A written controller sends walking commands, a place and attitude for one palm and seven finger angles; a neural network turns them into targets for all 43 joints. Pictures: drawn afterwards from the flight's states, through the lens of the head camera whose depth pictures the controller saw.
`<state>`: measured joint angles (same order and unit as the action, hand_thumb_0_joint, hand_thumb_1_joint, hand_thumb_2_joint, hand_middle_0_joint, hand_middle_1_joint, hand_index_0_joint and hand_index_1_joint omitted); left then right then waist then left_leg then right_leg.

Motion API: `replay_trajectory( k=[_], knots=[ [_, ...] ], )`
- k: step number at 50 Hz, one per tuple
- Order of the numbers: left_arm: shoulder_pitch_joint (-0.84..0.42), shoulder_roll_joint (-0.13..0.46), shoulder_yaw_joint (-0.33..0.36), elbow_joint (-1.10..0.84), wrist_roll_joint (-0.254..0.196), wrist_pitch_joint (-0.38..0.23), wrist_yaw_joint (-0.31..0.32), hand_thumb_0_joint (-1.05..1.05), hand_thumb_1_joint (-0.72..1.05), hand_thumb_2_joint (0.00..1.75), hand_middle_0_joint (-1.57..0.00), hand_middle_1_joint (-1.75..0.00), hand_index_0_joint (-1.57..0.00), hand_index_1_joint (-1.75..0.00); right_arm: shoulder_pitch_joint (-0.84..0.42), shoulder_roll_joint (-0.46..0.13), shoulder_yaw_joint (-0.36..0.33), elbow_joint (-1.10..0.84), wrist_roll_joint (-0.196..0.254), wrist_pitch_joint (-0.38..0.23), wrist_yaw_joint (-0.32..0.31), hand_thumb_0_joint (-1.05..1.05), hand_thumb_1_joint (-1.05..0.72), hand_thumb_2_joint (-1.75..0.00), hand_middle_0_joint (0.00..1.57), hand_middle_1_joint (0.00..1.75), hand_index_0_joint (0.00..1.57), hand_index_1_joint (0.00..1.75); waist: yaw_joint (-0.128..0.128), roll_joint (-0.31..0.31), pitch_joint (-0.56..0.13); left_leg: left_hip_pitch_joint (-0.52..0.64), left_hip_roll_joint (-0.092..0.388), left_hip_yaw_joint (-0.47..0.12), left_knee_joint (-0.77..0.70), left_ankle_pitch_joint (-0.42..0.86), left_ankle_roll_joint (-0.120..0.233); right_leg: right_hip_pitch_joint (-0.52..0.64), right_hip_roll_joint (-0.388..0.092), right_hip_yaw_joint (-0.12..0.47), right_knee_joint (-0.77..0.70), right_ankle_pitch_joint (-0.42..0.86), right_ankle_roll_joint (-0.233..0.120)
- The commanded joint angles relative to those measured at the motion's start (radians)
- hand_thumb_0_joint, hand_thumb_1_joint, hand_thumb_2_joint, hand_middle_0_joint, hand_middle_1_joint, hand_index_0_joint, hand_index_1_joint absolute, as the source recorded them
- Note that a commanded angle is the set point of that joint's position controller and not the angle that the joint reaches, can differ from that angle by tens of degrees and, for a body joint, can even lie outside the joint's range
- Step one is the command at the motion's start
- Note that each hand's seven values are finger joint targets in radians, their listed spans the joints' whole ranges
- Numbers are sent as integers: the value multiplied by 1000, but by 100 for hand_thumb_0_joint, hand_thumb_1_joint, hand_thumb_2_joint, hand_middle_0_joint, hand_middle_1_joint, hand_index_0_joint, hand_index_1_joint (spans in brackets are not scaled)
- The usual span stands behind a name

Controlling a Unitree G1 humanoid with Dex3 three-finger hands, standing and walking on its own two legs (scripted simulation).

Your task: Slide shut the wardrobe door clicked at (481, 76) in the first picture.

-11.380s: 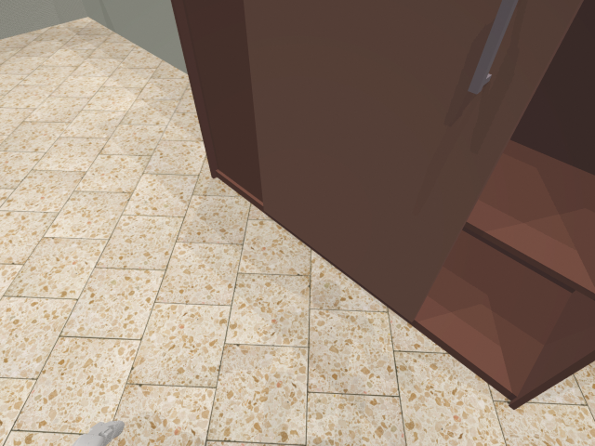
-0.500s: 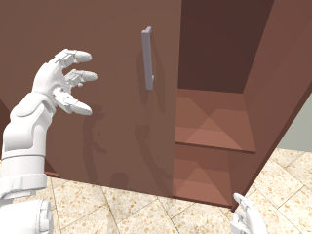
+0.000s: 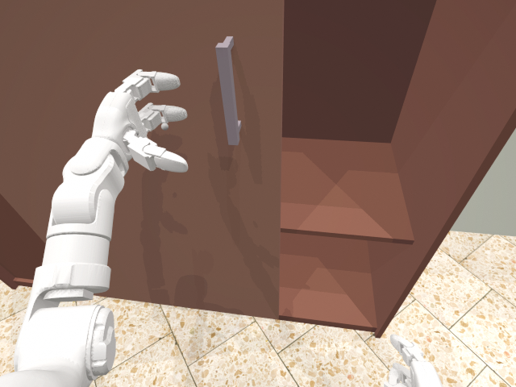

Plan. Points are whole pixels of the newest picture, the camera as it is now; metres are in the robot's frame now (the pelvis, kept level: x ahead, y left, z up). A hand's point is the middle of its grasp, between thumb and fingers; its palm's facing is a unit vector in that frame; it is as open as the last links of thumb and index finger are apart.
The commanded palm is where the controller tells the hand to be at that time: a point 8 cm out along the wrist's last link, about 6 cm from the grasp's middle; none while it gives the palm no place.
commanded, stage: move the hooked fingers beside the handle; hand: left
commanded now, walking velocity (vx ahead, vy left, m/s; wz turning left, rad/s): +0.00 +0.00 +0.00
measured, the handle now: (231, 93) +0.51 +0.08 +0.23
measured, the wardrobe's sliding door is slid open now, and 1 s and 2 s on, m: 0.37 0.37 0.37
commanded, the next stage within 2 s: none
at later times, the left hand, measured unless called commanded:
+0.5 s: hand (194, 101) +0.46 +0.13 +0.24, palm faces -0.07 -1.00 -0.01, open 14.0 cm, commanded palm +0.43 +0.19 +0.23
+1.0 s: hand (194, 115) +0.44 +0.12 +0.23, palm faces -0.08 -1.00 -0.01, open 14.0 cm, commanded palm +0.44 +0.18 +0.23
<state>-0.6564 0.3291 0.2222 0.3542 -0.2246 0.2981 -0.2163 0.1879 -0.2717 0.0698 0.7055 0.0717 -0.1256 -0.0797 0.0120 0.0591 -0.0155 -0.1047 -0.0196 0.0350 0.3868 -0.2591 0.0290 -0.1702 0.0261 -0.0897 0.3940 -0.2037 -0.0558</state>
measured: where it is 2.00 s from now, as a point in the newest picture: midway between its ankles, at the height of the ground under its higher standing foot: outside the picture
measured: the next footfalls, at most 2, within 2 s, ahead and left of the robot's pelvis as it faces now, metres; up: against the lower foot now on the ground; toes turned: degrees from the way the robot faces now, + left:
none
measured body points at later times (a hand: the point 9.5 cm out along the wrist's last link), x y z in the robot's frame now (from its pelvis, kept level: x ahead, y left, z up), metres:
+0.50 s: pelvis +0.00 +0.01 +0.00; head +0.00 -0.01 +0.45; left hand +0.45 +0.18 +0.25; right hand +0.11 -0.24 -0.12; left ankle -0.03 +0.10 -0.74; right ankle +0.01 -0.08 -0.74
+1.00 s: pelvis +0.00 +0.02 +0.00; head +0.00 +0.00 +0.45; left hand +0.44 +0.18 +0.23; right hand +0.13 -0.23 -0.11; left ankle -0.03 +0.10 -0.74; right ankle +0.01 -0.08 -0.74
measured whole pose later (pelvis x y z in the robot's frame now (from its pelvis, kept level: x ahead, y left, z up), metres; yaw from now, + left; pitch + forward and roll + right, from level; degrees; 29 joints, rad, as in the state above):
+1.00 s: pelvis +0.00 +0.02 +0.00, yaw -1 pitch +1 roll +0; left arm -0.83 0.26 0.19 0.65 -0.17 0.15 -0.11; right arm 0.24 -0.26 0.04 0.72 0.06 -0.15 -0.06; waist -0.02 0.05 -0.03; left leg -0.14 -0.03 0.06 0.37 -0.25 0.05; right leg -0.21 0.02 -0.06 0.38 -0.18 -0.04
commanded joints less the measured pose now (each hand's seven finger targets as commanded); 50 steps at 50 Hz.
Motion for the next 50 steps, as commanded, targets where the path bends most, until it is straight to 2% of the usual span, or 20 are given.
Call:
replay_trajectory(
  k=[1,5,7,13,15,17,22,24,25,26,28,30,32,34,37,39,41,45,47,50],
  knots=[
    [-565,245,95,-104,-2,-90,35,0,-50,30,-30,-120,-30,-120,-105,-111,-44,-124,2,-53,-7,0,-90,-90,20,30,20,30,-6,-71,-283,31,16,-55,-26,269,13,120,-47,91,-37,294,21],
    [-528,184,38,68,26,-27,47,0,-50,30,-30,-120,-30,-120,-75,-115,-49,-111,10,-31,-2,0,-90,-90,20,30,20,30,-20,-54,-210,-18,21,-44,-32,246,11,73,-51,88,-45,272,20],
    [-562,179,29,106,27,-30,46,0,-50,30,-30,-120,-30,-120,-58,-122,-56,-110,9,-25,-1,0,-90,-90,20,30,20,30,-31,-104,-212,-31,21,-45,-32,238,15,69,-48,87,-50,270,24],
    [-826,243,69,-86,19,-189,60,0,-50,30,-30,-120,-30,-120,-34,-111,-63,-129,-6,-58,-4,0,-90,-90,20,30,20,30,-36,-49,-447,79,18,-54,-11,346,19,167,-45,106,-18,378,17],
    [-871,200,34,-84,26,-218,70,0,-50,30,-30,-120,-30,-120,-19,-106,-63,-114,-8,-69,-3,0,-90,-90,20,30,20,30,-48,-13,-463,116,22,-58,-6,380,10,147,-41,100,-12,389,16],
    [-785,196,45,-8,34,-206,81,0,-50,30,-30,-120,-30,-120,-6,-109,-64,-101,-9,-67,3,0,-90,-90,20,30,20,30,-35,-14,-415,95,28,-58,-11,387,6,129,-38,94,-16,377,13],
    [-574,171,60,314,60,-95,92,0,-50,30,-30,-120,-30,-120,29,-130,-67,-73,-1,-27,12,0,-90,-90,20,30,20,30,-21,-126,-191,-65,29,-36,-51,267,11,67,-39,78,-44,296,16],
    [-599,181,61,320,66,-91,93,0,-50,30,-30,-120,-30,-120,39,-132,-70,-82,0,-17,13,0,-90,-90,20,30,20,30,-24,-139,-199,-76,29,-32,-53,250,15,69,-42,83,-47,286,17],
    [-635,169,50,272,64,-107,93,0,-50,30,-30,-120,-30,-120,38,-129,-72,-95,-2,-18,14,0,-90,-90,20,30,20,30,-27,-128,-232,-59,28,-32,-49,258,17,75,-41,88,-43,293,16],
    [-645,234,104,241,67,-135,101,0,-50,30,-30,-120,-30,-120,39,-131,-77,-99,-6,-18,12,0,-90,-90,20,30,20,30,-16,-147,-273,-48,31,-32,-46,275,19,106,-41,91,-41,306,16],
    [-753,282,132,30,55,-209,99,0,-50,30,-30,-120,-30,-120,27,-122,-79,-133,-12,-32,9,0,-90,-90,20,30,20,30,-12,-107,-425,19,26,-31,-32,355,24,200,-43,111,-20,403,15],
    [-836,288,120,-119,53,-272,91,0,-50,30,-30,-120,-30,-120,15,-112,-78,-150,-16,-49,6,0,-90,-90,20,30,20,30,-16,-59,-512,82,25,-32,-23,423,22,244,-43,117,-6,471,15],
    [-829,253,76,-186,56,-295,83,0,-50,30,-30,-120,-30,-120,11,-109,-80,-146,-17,-58,8,0,-90,-90,20,30,20,30,-27,-4,-524,149,35,-47,-16,479,12,207,-39,109,-5,465,13],
    [-753,204,52,-67,52,-250,74,0,-50,30,-30,-120,-30,-120,13,-109,-79,-120,-10,-62,9,0,-90,-90,20,30,20,30,-36,-3,-426,139,42,-46,-16,444,4,135,-33,99,-24,409,14],
    [-671,76,-40,206,46,-129,61,0,-50,30,-30,-120,-30,-120,22,-120,-71,-74,5,-47,6,0,-90,-90,20,30,20,30,-63,-34,-167,9,37,-40,-51,243,6,-1,-30,77,-65,247,12],
    [-607,82,-26,320,46,-72,65,0,-50,30,-30,-120,-30,-120,31,-131,-69,-64,8,-41,7,0,-90,-90,20,30,20,30,-53,-65,-103,-50,37,-49,-65,164,6,-36,-32,76,-78,163,12],
    [-627,115,16,321,42,-73,78,0,-50,30,-30,-120,-30,-120,35,-137,-74,-68,0,-39,7,0,-90,-90,20,30,20,30,-43,-102,-157,-44,31,-47,-58,171,10,-15,-34,76,-72,167,10],
    [-847,145,20,-27,31,-213,95,0,-50,30,-30,-120,-30,-120,0,-110,-73,-125,-10,-66,10,0,-90,-90,20,30,20,30,-40,-69,-439,91,28,-52,-20,351,13,124,-38,98,-19,345,10],
    [-894,166,21,-97,33,-273,110,0,-50,30,-30,-120,-30,-120,-2,-107,-72,-120,-13,-74,9,0,-90,-90,20,30,20,30,-47,-57,-469,132,35,-64,-13,382,7,121,-34,98,-14,353,14],
    [-869,165,28,61,48,-251,122,0,-50,30,-30,-120,-30,-120,8,-108,-67,-83,-10,-73,4,0,-90,-90,20,30,20,30,-55,-75,-370,89,39,-58,-23,324,7,71,-31,96,-25,303,18]
  ],
)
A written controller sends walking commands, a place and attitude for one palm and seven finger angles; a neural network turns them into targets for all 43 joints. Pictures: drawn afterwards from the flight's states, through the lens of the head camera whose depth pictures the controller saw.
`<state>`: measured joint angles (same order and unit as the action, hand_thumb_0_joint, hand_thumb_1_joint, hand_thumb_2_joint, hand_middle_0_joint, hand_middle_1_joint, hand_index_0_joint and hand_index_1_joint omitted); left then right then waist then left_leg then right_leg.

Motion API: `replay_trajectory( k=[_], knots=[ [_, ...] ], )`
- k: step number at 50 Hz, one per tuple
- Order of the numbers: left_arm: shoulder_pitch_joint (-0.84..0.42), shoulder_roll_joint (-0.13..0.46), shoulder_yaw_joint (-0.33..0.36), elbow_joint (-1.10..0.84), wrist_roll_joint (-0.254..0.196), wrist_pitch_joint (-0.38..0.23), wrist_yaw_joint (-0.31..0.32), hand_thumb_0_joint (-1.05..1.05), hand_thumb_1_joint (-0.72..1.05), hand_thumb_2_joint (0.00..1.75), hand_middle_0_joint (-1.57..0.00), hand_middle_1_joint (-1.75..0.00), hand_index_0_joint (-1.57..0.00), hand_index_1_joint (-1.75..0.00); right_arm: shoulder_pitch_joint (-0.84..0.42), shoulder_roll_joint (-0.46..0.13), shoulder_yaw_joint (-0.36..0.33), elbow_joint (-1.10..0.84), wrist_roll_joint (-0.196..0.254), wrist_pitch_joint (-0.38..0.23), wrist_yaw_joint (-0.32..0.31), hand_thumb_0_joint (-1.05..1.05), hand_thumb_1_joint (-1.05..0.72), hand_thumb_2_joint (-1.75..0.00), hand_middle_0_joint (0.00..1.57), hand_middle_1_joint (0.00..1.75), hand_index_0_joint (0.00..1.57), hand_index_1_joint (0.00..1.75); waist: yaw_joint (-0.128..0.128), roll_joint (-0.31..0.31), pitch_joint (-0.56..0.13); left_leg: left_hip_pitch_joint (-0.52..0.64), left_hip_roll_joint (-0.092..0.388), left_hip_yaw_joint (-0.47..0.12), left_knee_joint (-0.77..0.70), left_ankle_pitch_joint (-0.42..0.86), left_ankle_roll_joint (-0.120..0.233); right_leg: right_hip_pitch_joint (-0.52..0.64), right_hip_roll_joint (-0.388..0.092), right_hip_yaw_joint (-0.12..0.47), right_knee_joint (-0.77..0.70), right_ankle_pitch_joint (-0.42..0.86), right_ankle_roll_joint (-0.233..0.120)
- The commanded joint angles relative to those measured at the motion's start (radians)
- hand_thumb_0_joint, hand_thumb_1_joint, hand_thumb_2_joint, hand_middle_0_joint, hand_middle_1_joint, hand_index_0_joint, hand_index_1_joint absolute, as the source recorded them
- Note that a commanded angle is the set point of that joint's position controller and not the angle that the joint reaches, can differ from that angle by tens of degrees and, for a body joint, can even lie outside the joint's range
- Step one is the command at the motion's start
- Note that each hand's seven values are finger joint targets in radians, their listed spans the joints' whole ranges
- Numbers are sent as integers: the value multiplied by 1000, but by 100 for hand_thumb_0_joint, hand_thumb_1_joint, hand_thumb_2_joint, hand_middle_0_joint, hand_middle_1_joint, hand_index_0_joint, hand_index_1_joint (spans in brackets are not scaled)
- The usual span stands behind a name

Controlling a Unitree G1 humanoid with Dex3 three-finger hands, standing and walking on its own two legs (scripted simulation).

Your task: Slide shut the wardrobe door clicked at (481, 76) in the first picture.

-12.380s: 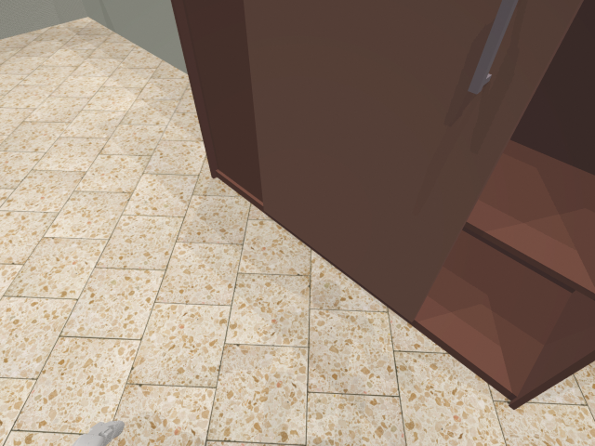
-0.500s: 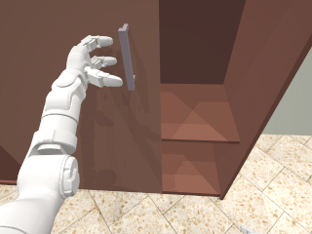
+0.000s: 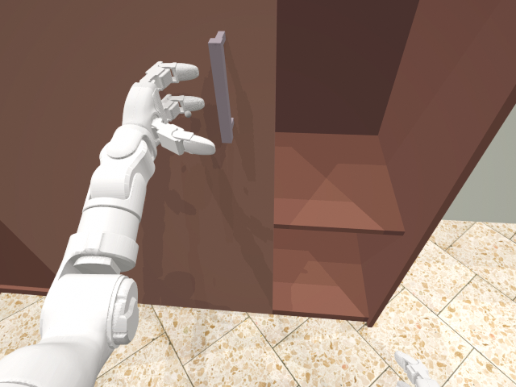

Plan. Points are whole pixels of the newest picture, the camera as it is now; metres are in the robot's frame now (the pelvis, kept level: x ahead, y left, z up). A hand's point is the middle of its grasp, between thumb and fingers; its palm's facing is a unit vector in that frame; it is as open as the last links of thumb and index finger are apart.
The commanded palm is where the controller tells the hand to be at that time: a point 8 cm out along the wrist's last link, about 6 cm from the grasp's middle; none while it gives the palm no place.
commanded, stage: move the hooked fingers beside the handle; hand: left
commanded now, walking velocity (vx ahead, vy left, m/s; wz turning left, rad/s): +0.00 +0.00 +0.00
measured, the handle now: (224, 90) +0.51 +0.07 +0.23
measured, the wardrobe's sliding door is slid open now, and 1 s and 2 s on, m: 0.37 0.37 0.37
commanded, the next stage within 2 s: none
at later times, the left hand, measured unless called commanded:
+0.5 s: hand (185, 113) +0.46 +0.13 +0.22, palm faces -0.02 -1.00 -0.02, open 14.0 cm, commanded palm +0.43 +0.18 +0.23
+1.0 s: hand (179, 100) +0.45 +0.13 +0.24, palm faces -0.04 -1.00 -0.01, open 14.0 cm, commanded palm +0.43 +0.19 +0.23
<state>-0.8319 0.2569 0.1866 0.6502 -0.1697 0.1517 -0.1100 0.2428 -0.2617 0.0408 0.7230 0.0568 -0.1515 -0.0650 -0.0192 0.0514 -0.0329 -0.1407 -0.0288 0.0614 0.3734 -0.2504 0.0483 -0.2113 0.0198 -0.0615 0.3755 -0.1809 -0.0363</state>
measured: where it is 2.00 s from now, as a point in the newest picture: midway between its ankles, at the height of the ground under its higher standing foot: outside the picture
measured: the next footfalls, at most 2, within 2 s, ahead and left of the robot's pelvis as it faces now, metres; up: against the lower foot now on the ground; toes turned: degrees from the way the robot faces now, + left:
none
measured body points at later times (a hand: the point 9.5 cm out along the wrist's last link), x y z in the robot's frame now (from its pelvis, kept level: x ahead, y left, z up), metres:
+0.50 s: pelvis +0.00 +0.00 +0.00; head +0.01 -0.02 +0.45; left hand +0.45 +0.18 +0.22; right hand +0.11 -0.26 -0.12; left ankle -0.03 +0.08 -0.74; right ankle +0.01 -0.10 -0.74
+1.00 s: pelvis +0.01 +0.00 +0.00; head +0.00 -0.02 +0.45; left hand +0.45 +0.19 +0.24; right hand +0.13 -0.25 -0.11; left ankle -0.03 +0.08 -0.74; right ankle +0.01 -0.10 -0.74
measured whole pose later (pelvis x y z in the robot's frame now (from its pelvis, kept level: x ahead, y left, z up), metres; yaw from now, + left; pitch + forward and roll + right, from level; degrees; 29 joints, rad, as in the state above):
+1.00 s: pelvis +0.01 +0.00 +0.00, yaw +0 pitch +1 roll -1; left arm -0.89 0.30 0.21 0.71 -0.16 0.17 -0.14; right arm 0.26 -0.26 0.05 0.74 0.06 -0.13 -0.06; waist -0.02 0.04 -0.05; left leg -0.14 -0.02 0.06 0.38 -0.27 0.04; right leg -0.20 0.03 -0.07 0.37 -0.19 -0.04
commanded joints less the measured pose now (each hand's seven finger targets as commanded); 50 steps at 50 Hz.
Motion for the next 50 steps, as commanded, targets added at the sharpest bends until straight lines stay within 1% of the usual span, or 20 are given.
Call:
replay_trajectory(
  k=[1,2,5,6,8,10,11,15,18,22,24,27,31,33,36,40,42,44,48,50],
  knots=[
    [-652,275,90,-152,7,-80,23,0,-50,30,-30,-120,-30,-120,-37,-126,-37,-90,4,-36,-12,0,-90,-90,20,30,20,30,-16,-85,-299,78,45,-82,-23,267,-12,104,-27,65,-18,240,-3],
    [-624,286,104,-68,16,-52,28,0,-50,30,-30,-120,-30,-120,-37,-125,-31,-80,8,-26,-15,0,-90,-90,20,30,20,30,-15,-80,-228,28,43,-76,-34,222,-10,90,-30,64,-26,211,-4],
    [-551,259,86,67,44,5,25,0,-50,30,-30,-120,-30,-120,-16,-126,-29,-81,7,-6,-11,0,-90,-90,20,30,20,30,-12,-61,-179,-26,37,-64,-39,207,-9,78,-39,64,-28,216,-7],
    [-513,289,118,89,48,7,20,0,-50,30,-30,-120,-30,-120,-6,-133,-34,-88,4,0,-9,0,-90,-90,20,30,20,30,4,-82,-219,-23,36,-62,-36,232,-11,107,-37,61,-22,242,-10],
    [-512,291,121,17,33,-15,-4,0,-50,30,-30,-120,-30,-120,-5,-132,-37,-117,6,3,-6,0,-90,-90,20,30,20,30,8,-96,-305,-1,35,-56,-25,307,-8,174,-37,65,-6,335,-13],
    [-579,232,72,-91,9,-60,-32,0,-50,30,-30,-120,-30,-120,-8,-125,-43,-135,7,-8,-4,0,-90,-90,20,30,20,30,-10,-90,-363,49,38,-54,-10,364,-5,187,-32,68,2,392,-10],
    [-563,196,44,-127,1,-82,-42,0,-50,30,-30,-120,-30,-120,-8,-122,-49,-138,7,-12,-2,0,-90,-90,20,30,20,30,-14,-98,-368,73,46,-58,-5,389,-5,168,-29,62,4,394,-9],
    [-555,194,56,-168,-21,-73,-42,0,-50,30,-30,-120,-30,-120,-10,-128,-52,-128,11,-18,0,0,-90,-90,20,30,20,30,-14,-93,-355,91,47,-63,-8,372,-8,146,-24,63,-4,364,-5],
    [-592,252,87,-164,-2,-51,-15,0,-50,30,-30,-120,-30,-120,-8,-132,-49,-110,11,-15,-5,0,-90,-90,20,30,20,30,-19,-67,-279,56,44,-66,-22,290,-4,107,-25,61,-24,283,-6],
    [-657,315,115,-242,23,-69,15,0,-50,30,-30,-120,-30,-120,-17,-125,-44,-117,5,-18,-9,0,-90,-90,20,30,20,30,-11,4,-319,67,39,-69,-24,292,-5,142,-29,70,-25,277,-10],
    [-680,278,88,-251,16,-84,11,0,-50,30,-30,-120,-30,-120,-20,-122,-44,-120,4,-28,-11,0,-90,-90,20,30,20,30,-21,-28,-357,91,41,-71,-20,312,-5,155,-27,69,-17,302,-8],
    [-614,303,121,-195,0,-84,-9,0,-50,30,-30,-120,-30,-120,-14,-130,-45,-116,4,-27,-15,0,-90,-90,20,30,20,30,-12,-75,-377,84,43,-67,-20,338,-4,191,-26,71,-11,345,-7],
    [-495,205,49,-7,10,-24,-42,0,-50,30,-30,-120,-30,-120,3,-136,-47,-98,12,-18,-6,0,-90,-90,20,30,20,30,-20,-65,-249,37,43,-56,-24,290,-7,102,-27,58,-25,302,-8],
    [-456,211,65,43,5,0,-44,0,-50,30,-30,-120,-30,-120,8,-141,-44,-100,13,-11,-3,0,-90,-90,20,30,20,30,-16,-92,-212,3,41,-54,-26,263,-3,90,-29,57,-27,290,-7],
    [-470,265,109,-41,-5,-21,-41,0,-50,30,-30,-120,-30,-120,-3,-142,-49,-121,12,-3,-2,0,-90,-90,20,30,20,30,0,-96,-275,13,40,-50,-18,291,-1,131,-30,64,-20,320,-7],
    [-663,298,106,-329,-10,-116,-30,0,-50,30,-30,-120,-30,-120,-27,-127,-50,-150,6,-27,-5,0,-90,-90,20,30,20,30,-15,-46,-431,118,39,-62,3,393,1,198,-29,76,3,405,-6],
    [-686,292,92,-382,-11,-135,-24,0,-50,30,-30,-120,-30,-120,-37,-124,-50,-148,5,-32,-7,0,-90,-90,20,30,20,30,-20,-17,-444,155,44,-73,7,408,-3,182,-27,76,1,390,-5],
    [-639,270,86,-332,-12,-111,-23,0,-50,30,-30,-120,-30,-120,-40,-122,-47,-134,7,-35,-7,0,-90,-90,20,30,20,30,-19,-13,-409,155,45,-73,7,409,-8,162,-25,71,0,383,-6],
    [-526,184,34,-58,-4,1,-25,0,-50,30,-30,-120,-30,-120,-28,-130,-37,-95,14,-15,-9,0,-90,-90,20,30,20,30,-28,-57,-192,27,41,-68,-23,261,-9,67,-26,54,-26,264,-6],
    [-467,203,56,26,3,34,-22,0,-50,30,-30,-120,-30,-120,-13,-137,-38,-91,14,-3,-7,0,-90,-90,20,30,20,30,-19,-84,-175,-8,41,-69,-29,232,-8,61,-30,52,-28,238,-7]
  ],
)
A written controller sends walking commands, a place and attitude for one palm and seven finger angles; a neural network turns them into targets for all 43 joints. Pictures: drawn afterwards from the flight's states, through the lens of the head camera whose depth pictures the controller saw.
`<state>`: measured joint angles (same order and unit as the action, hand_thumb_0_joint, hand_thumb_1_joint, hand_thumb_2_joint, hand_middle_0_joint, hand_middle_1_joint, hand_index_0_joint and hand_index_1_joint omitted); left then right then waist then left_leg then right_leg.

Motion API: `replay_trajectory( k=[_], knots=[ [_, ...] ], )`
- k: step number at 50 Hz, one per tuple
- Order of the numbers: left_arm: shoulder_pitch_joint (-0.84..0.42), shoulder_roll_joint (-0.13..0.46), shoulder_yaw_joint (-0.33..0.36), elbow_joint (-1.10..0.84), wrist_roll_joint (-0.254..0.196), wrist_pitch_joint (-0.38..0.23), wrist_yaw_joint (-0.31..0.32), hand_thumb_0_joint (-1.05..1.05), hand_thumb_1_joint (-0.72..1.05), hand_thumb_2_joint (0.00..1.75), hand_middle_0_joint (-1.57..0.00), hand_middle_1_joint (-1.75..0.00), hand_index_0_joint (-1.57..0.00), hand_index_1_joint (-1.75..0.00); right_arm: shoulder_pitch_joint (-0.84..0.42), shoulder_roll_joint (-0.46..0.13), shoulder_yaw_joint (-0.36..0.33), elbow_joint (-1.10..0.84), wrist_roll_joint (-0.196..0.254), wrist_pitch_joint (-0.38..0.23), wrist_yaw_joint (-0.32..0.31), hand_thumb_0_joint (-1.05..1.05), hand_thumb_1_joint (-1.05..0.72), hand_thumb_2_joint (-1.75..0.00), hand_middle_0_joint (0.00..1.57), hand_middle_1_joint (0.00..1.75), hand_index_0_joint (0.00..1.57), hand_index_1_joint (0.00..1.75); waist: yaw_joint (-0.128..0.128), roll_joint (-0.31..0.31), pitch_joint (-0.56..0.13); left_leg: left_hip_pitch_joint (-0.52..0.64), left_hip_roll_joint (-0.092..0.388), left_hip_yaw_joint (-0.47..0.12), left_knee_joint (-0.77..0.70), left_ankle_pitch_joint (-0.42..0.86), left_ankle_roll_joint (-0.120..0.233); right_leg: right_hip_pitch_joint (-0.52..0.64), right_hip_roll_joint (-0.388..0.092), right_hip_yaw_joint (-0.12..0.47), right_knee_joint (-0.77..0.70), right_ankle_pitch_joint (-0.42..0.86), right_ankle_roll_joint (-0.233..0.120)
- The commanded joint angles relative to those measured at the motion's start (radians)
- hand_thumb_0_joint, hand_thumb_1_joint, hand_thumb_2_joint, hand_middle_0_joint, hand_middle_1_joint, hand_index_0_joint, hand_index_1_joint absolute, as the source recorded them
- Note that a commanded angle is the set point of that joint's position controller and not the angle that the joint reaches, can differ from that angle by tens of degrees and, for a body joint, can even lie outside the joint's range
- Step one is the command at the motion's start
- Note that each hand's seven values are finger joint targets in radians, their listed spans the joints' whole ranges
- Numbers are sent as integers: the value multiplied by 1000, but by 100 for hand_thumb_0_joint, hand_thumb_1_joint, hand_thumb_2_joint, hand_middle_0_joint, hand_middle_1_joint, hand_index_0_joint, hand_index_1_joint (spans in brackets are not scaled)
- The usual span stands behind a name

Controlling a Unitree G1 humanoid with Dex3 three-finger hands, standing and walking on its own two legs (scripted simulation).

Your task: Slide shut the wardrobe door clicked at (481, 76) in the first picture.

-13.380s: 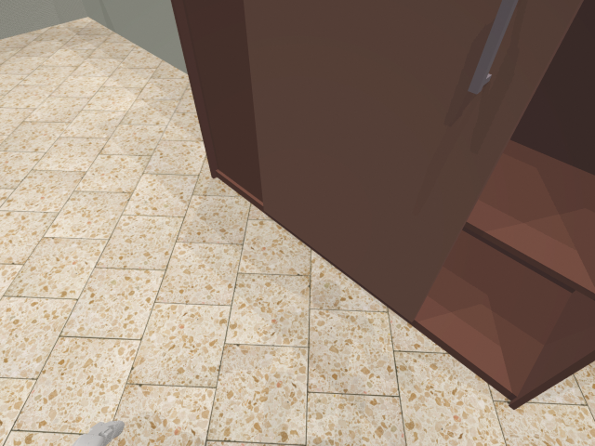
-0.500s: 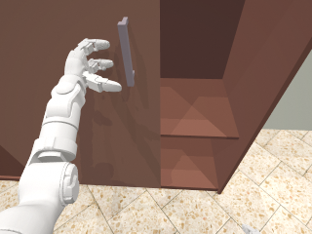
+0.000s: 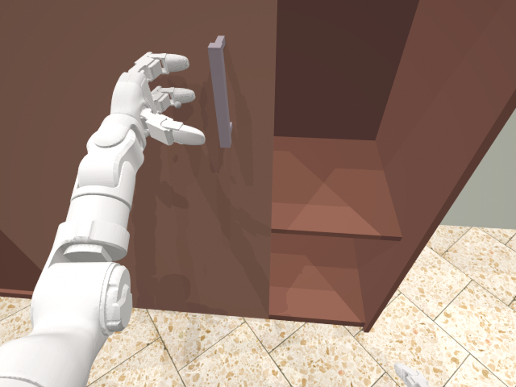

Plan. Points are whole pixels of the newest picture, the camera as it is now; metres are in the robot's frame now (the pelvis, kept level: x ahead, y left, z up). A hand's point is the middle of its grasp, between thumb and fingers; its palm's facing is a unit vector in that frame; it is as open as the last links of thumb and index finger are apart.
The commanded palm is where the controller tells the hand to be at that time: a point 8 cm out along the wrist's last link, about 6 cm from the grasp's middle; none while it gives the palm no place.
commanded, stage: move the hooked fingers beside the handle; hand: left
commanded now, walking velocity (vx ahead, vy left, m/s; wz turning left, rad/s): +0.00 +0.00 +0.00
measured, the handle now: (223, 95) +0.50 +0.08 +0.23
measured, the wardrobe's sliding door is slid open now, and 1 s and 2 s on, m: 0.37 0.37 0.37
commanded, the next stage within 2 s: feel for the door with the fingertips in 1.82 s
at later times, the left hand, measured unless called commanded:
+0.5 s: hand (182, 119) +0.43 +0.13 +0.22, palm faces -0.03 -1.00 -0.01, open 14.0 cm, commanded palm +0.41 +0.18 +0.23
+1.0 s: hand (188, 109) +0.44 +0.12 +0.24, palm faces -0.05 -1.00 +0.01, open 14.0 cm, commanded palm +0.42 +0.18 +0.22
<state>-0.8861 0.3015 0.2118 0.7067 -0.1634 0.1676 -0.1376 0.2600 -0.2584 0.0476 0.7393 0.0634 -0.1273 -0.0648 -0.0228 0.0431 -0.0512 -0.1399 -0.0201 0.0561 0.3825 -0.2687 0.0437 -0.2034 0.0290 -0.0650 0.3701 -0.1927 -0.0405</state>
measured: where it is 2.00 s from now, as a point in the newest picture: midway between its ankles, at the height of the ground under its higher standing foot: outside the picture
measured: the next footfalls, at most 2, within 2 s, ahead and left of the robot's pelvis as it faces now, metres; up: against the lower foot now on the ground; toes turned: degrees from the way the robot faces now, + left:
none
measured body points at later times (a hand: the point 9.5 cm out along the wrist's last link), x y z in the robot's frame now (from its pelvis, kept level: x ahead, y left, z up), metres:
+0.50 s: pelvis +0.00 +0.00 +0.00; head -0.01 -0.02 +0.45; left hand +0.43 +0.18 +0.23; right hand +0.12 -0.25 -0.11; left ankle -0.04 +0.09 -0.74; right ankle +0.00 -0.09 -0.74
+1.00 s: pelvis -0.01 +0.00 +0.00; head -0.01 -0.02 +0.45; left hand +0.44 +0.17 +0.24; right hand +0.10 -0.25 -0.11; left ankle -0.04 +0.09 -0.74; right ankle +0.00 -0.09 -0.74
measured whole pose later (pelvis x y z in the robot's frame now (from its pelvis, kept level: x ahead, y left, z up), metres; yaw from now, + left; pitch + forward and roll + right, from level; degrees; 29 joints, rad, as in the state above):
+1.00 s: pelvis -0.01 +0.00 +0.00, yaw -1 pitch +1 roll +0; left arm -0.88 0.29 0.23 0.75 -0.16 0.16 -0.12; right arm 0.28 -0.26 0.05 0.75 0.06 -0.12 -0.06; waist -0.04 0.05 -0.06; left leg -0.14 -0.02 0.07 0.37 -0.26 0.04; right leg -0.21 0.03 -0.05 0.36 -0.18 -0.04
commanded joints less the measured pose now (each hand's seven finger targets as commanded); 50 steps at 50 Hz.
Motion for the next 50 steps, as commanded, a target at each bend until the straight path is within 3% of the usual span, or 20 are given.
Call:
replay_trajectory(
  k=[1,4,5,8,10,15,17,19,21,24,27,31,32,34,37,40,43,47,49,50],
  knots=[
    [-374,214,84,-4,3,21,11,0,-50,30,-30,-120,-30,-120,-27,-147,-49,-110,5,-19,-8,0,-90,-90,20,30,20,30,3,-93,-178,-13,30,-59,-36,260,-3,74,-38,55,-22,253,-6],
    [-477,159,35,-196,-13,-36,2,0,-50,30,-30,-120,-30,-120,-44,-130,-50,-152,1,-27,-2,0,-90,-90,20,30,20,30,-4,-60,-320,56,29,-55,-15,369,-1,141,-41,65,6,366,-7],
    [-523,203,64,-269,-16,-68,4,0,-50,30,-30,-120,-30,-120,-44,-130,-53,-157,-1,-33,-1,0,-90,-90,20,30,20,30,-3,-70,-371,82,30,-59,-7,410,-1,173,-39,69,12,405,-6],
    [-591,205,58,-420,-26,-133,8,0,-50,30,-30,-120,-30,-120,-60,-123,-57,-169,-5,-48,-1,0,-90,-90,20,30,20,30,-6,-51,-448,163,37,-71,2,472,-4,185,-35,73,21,432,-2],
    [-598,187,37,-427,-21,-129,12,0,-50,30,-30,-120,-30,-120,-64,-122,-54,-158,-3,-52,-2,0,-90,-90,20,30,20,30,-11,-17,-430,184,41,-77,1,492,-15,161,-34,70,19,417,-2],
    [-432,157,32,-154,3,-4,31,0,-50,30,-30,-120,-30,-120,-57,-127,-44,-117,5,-23,-3,0,-90,-90,20,30,20,30,-6,-55,-178,25,36,-63,-39,301,-10,79,-35,54,-17,281,-5],
    [-411,156,40,-142,9,15,38,0,-50,30,-30,-120,-30,-120,-58,-128,-44,-127,4,-15,-1,0,-90,-90,20,30,20,30,4,-38,-184,21,31,-60,-40,292,-9,85,-38,54,-20,268,-9],
    [-410,177,61,-183,2,9,36,0,-50,30,-30,-120,-30,-120,-58,-128,-47,-141,2,-14,0,0,-90,-90,20,30,20,30,10,-62,-248,37,34,-58,-32,332,-7,125,-38,59,-11,315,-9],
    [-430,166,51,-248,-15,-23,24,0,-50,30,-30,-120,-30,-120,-66,-127,-51,-154,2,-15,-2,0,-90,-90,20,30,20,30,6,-98,-300,64,36,-57,-25,363,-4,151,-35,60,-5,347,-6],
    [-532,160,35,-417,-25,-86,20,0,-50,30,-30,-120,-30,-120,-88,-117,-52,-174,-1,-37,-2,0,-90,-90,20,30,20,30,0,-68,-392,134,35,-63,-15,412,-3,182,-34,71,5,388,-3],
    [-551,175,31,-375,-17,-83,31,0,-50,30,-30,-120,-30,-120,-83,-119,-47,-148,0,-37,-6,0,-90,-90,20,30,20,30,-11,-33,-322,122,37,-67,-22,360,-6,132,-33,69,-11,326,-2],
    [-476,220,73,-160,4,-15,48,0,-50,30,-30,-120,-30,-120,-70,-131,-40,-116,3,-22,-14,0,-90,-90,20,30,20,30,-4,-80,-178,18,32,-66,-52,211,-2,81,-36,64,-44,190,-1],
    [-490,187,44,-142,6,-6,47,0,-50,30,-30,-120,-30,-120,-71,-128,-36,-117,4,-20,-16,0,-90,-90,20,30,20,30,-14,-60,-165,11,30,-62,-54,198,0,72,-39,68,-46,182,0],
    [-511,185,34,-116,10,-6,42,0,-50,30,-30,-120,-30,-120,-62,-127,-38,-117,6,-23,-16,0,-90,-90,20,30,20,30,-18,-56,-188,10,30,-65,-50,197,0,73,-41,70,-42,183,-2],
    [-548,198,49,-182,-4,-55,27,0,-50,30,-30,-120,-30,-120,-54,-128,-43,-136,1,-35,-15,0,-90,-90,20,30,20,30,-12,-56,-312,55,28,-64,-34,277,1,139,-39,75,-21,272,-5],
    [-622,157,14,-265,-21,-106,6,0,-50,30,-30,-120,-30,-120,-53,-123,-49,-139,1,-55,-14,0,-90,-90,20,30,20,30,-27,-57,-381,120,30,-67,-16,359,0,153,-35,75,-6,349,-3],
    [-558,194,55,-269,-23,-113,10,0,-50,30,-30,-120,-30,-120,-53,-126,-49,-135,-1,-57,-7,0,-90,-90,20,30,20,30,-7,-44,-378,114,29,-65,-17,377,-2,165,-35,75,-4,365,-3],
    [-436,198,75,-123,-4,-50,26,0,-50,30,-30,-120,-30,-120,-44,-133,-46,-119,4,-35,-2,0,-90,-90,20,30,20,30,4,-84,-223,13,29,-53,-40,290,0,121,-37,63,-21,301,-1],
    [-416,214,78,-104,12,-32,33,0,-50,30,-30,-120,-30,-120,-42,-133,-47,-122,6,-25,0,0,-90,-90,20,30,20,30,5,-82,-191,-12,30,-50,-47,259,2,109,-39,65,-29,272,1],
    [-425,182,50,-110,13,-30,32,0,-50,30,-30,-120,-30,-120,-42,-132,-45,-129,6,-22,0,0,-90,-90,20,30,20,30,-2,-78,-184,-8,29,-50,-47,254,4,99,-38,66,-29,263,0]
  ],
)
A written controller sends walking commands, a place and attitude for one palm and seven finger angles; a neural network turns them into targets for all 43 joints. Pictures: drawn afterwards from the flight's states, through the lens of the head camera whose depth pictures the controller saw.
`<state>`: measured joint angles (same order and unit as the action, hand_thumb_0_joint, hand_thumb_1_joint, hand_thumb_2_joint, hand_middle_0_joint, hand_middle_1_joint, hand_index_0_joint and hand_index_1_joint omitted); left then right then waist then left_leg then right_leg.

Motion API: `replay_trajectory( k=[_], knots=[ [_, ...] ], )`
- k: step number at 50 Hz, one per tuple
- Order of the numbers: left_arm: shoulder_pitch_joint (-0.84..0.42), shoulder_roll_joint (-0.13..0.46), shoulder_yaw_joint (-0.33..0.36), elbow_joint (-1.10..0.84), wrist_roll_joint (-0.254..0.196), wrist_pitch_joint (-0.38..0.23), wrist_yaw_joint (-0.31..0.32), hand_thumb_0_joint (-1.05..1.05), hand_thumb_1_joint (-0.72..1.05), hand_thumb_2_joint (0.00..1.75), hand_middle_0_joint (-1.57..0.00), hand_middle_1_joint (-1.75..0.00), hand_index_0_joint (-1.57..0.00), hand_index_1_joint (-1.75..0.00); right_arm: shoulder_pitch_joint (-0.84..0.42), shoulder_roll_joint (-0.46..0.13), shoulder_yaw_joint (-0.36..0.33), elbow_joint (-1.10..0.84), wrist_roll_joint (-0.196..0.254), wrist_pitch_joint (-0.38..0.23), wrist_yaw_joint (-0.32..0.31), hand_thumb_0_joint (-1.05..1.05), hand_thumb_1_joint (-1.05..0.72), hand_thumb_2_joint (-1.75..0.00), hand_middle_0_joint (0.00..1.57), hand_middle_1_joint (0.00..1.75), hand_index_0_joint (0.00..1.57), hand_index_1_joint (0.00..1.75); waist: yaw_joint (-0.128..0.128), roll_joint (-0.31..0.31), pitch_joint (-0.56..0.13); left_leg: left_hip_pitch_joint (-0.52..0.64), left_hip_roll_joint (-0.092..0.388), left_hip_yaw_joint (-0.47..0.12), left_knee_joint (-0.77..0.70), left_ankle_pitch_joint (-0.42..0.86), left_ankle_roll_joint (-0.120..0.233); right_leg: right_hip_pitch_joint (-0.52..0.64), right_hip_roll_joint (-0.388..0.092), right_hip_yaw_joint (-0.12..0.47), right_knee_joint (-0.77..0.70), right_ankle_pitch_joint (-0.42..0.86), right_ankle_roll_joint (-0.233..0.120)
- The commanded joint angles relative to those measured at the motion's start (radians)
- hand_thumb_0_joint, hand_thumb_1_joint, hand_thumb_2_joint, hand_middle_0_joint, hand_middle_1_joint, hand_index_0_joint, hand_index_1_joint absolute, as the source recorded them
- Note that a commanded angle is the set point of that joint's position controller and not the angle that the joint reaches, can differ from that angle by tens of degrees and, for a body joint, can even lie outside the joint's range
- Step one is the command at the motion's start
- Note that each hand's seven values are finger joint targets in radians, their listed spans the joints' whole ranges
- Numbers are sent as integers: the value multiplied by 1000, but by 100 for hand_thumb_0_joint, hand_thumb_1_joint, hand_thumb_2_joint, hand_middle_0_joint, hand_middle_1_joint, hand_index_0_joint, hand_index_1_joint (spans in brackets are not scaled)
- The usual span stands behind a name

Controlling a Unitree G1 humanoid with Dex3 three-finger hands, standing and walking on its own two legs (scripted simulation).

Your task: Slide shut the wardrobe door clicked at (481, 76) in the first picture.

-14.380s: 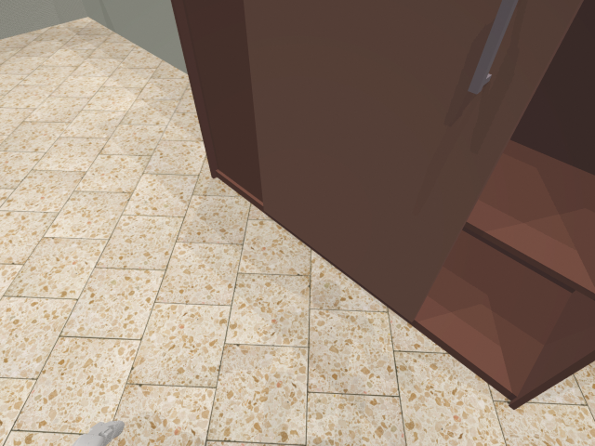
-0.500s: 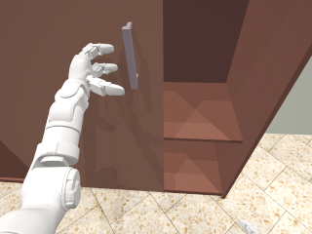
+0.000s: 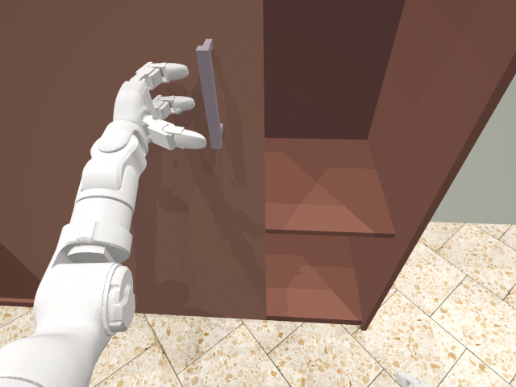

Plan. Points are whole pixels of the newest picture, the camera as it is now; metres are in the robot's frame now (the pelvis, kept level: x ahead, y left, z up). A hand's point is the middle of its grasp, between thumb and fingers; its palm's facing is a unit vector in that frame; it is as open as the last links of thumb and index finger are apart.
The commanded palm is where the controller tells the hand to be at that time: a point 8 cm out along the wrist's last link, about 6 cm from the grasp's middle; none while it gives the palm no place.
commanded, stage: move the hooked fingers beside the handle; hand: left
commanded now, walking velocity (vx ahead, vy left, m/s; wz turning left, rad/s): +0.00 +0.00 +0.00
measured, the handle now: (212, 97) +0.50 +0.08 +0.23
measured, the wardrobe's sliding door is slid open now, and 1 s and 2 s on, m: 0.37 0.37 0.37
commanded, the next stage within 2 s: feel for the door with the fingertips in 0.82 s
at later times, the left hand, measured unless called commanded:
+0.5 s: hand (177, 119) +0.45 +0.13 +0.22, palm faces +0.00 -1.00 +0.01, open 14.0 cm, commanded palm +0.42 +0.19 +0.23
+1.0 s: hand (172, 110) +0.43 +0.13 +0.25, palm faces -0.04 -1.00 +0.00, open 14.0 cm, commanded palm +0.42 +0.18 +0.23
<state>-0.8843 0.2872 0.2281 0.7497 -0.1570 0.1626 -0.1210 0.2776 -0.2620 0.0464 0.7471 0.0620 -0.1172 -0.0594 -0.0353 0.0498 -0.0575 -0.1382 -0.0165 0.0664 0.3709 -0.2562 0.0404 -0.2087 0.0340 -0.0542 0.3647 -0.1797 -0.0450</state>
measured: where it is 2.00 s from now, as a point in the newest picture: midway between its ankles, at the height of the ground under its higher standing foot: outside the picture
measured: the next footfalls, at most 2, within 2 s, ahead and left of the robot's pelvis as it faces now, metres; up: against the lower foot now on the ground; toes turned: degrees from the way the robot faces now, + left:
none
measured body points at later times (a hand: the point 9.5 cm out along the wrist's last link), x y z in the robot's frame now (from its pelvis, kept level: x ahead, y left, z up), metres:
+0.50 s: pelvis +0.00 +0.00 +0.00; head +0.00 -0.02 +0.45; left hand +0.45 +0.19 +0.22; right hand +0.12 -0.25 -0.11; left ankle -0.04 +0.09 -0.74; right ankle +0.01 -0.09 -0.75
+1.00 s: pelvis +0.00 +0.01 +0.00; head -0.02 -0.01 +0.45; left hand +0.43 +0.19 +0.25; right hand +0.14 -0.24 -0.10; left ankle -0.04 +0.09 -0.75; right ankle +0.01 -0.09 -0.75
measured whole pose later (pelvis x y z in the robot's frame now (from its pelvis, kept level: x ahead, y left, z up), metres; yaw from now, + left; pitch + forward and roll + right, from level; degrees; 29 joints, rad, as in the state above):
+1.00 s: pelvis +0.00 +0.01 +0.00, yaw +1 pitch +0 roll +0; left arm -0.88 0.27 0.18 0.68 -0.17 0.23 -0.10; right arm 0.22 -0.25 0.06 0.74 0.06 -0.11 -0.06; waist -0.02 0.04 -0.06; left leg -0.13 -0.03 0.05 0.39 -0.26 0.05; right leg -0.19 0.02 -0.07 0.37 -0.19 -0.04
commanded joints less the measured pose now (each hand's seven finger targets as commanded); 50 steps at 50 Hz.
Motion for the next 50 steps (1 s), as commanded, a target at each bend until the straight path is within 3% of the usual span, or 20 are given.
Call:
replay_trajectory(
  k=[1,5,8,11,12,13,15,18,19,21,25,30,32,36,40,42,45,46,47,50],
  knots=[
    [-443,239,67,-184,8,-36,21,0,-50,30,-30,-120,-30,-120,-60,-132,-50,-141,6,-31,-7,0,-90,-90,20,30,20,30,17,-85,-214,1,25,-57,-31,251,9,124,-45,58,-25,258,4],
    [-591,259,64,-397,-11,-103,7,0,-50,30,-30,-120,-30,-120,-77,-122,-52,-173,2,-51,-16,0,-90,-90,20,30,20,30,5,-61,-382,89,22,-59,-13,341,14,211,-43,75,-4,361,6],
    [-615,231,31,-429,-18,-125,-3,0,-50,30,-30,-120,-30,-120,-77,-120,-52,-163,2,-63,-19,0,-90,-90,20,30,20,30,-9,-37,-385,131,29,-70,-9,359,8,185,-39,69,-4,354,6],
    [-547,163,-23,-302,-10,-75,-7,0,-50,30,-30,-120,-30,-120,-71,-123,-50,-136,8,-63,-14,0,-90,-90,20,30,20,30,-12,8,-288,116,31,-74,-10,332,-3,100,-36,56,-16,296,0],
    [-528,115,-46,-238,-17,-50,-7,0,-50,30,-30,-120,-30,-120,-68,-121,-45,-122,10,-61,-14,0,-90,-90,20,30,20,30,-22,-9,-232,89,29,-73,-15,291,-1,72,-35,52,-23,270,2],
    [-477,150,-8,-164,-17,-24,-2,0,-50,30,-30,-120,-30,-120,-56,-129,-46,-110,10,-56,-14,0,-90,-90,20,30,20,30,-13,-67,-195,49,30,-81,-25,256,-1,64,-33,46,-28,239,2],
    [-438,132,-6,-84,-23,13,1,0,-50,30,-30,-120,-30,-120,-53,-134,-44,-108,10,-46,-14,0,-90,-90,20,30,20,30,-12,-111,-155,4,28,-77,-30,213,3,53,-37,47,-32,209,6],
    [-473,217,63,-120,-14,-4,19,0,-50,30,-30,-120,-30,-120,-50,-136,-46,-124,2,-35,-13,0,-90,-90,20,30,20,30,5,-115,-229,-7,21,-65,-25,238,8,113,-45,59,-20,248,7],
    [-516,211,52,-178,-12,-29,21,0,-50,30,-30,-120,-30,-120,-55,-130,-46,-136,1,-39,-12,0,-90,-90,20,30,20,30,3,-123,-266,6,20,-62,-21,264,12,139,-45,63,-13,283,9],
    [-543,302,109,-268,-4,-91,30,0,-50,30,-30,-120,-30,-120,-59,-128,-49,-151,-2,-40,-13,0,-90,-90,20,30,20,30,20,-111,-336,29,24,-58,-13,306,13,191,-46,73,-2,329,9],
    [-610,298,90,-451,6,-163,18,0,-50,30,-30,-120,-30,-120,-79,-112,-50,-177,-6,-61,-11,0,-90,-90,20,30,20,30,17,-30,-459,132,23,-62,3,438,9,255,-46,78,24,455,5],
    [-385,185,27,-162,-12,-17,-32,0,-50,30,-30,-120,-30,-120,-66,-129,-47,-141,12,-38,-12,0,-90,-90,20,30,20,30,4,-67,-202,30,30,-51,-19,306,6,118,-40,54,-15,337,6],
    [-339,184,33,-105,-17,29,-40,0,-50,30,-30,-120,-30,-120,-60,-139,-46,-140,13,-28,-9,0,-90,-90,20,30,20,30,8,-67,-158,-4,24,-51,-24,269,6,98,-43,51,-24,302,5],
    [-395,194,37,-283,-40,-9,-42,0,-50,30,-30,-120,-30,-120,-81,-133,-54,-173,10,-32,-6,0,-90,-90,20,30,20,30,12,-86,-263,39,26,-53,-8,315,11,140,-42,55,-13,333,3],
    [-607,204,10,-625,-45,-123,-21,0,-50,30,-30,-120,-30,-120,-113,-118,-56,-193,2,-72,-7,0,-90,-90,20,30,20,30,-1,6,-463,211,31,-86,15,460,-1,181,-37,61,17,399,1],
    [-576,192,4,-599,-45,-117,-3,0,-50,30,-30,-120,-30,-120,-114,-119,-54,-170,0,-75,-7,0,-90,-90,20,30,20,30,-4,23,-428,235,39,-102,18,476,-17,131,-33,53,12,361,3],
    [-461,170,15,-325,-39,-22,14,0,-50,30,-30,-120,-30,-120,-111,-124,-42,-123,7,-53,-14,0,-90,-90,20,30,20,30,-3,-83,-209,77,34,-88,-19,295,-9,80,-30,42,-17,250,4],
    [-411,197,40,-224,-26,15,25,0,-50,30,-30,-120,-30,-120,-107,-132,-42,-111,7,-39,-16,0,-90,-90,20,30,20,30,7,-87,-139,28,31,-82,-33,229,-6,56,-34,42,-33,190,4],
    [-411,139,-6,-175,-18,44,30,0,-50,30,-30,-120,-30,-120,-107,-126,-32,-110,8,-31,-15,0,-90,-90,20,30,20,30,-2,-68,-86,-2,28,-82,-45,185,-6,31,-39,39,-38,149,5],
    [-441,123,-25,-128,-3,72,46,0,-50,30,-30,-120,-30,-120,-102,-126,-32,-121,8,-21,-13,0,-90,-90,20,30,20,30,0,-80,-108,-16,30,-88,-48,159,-4,27,-45,44,-38,114,3]
  ],
)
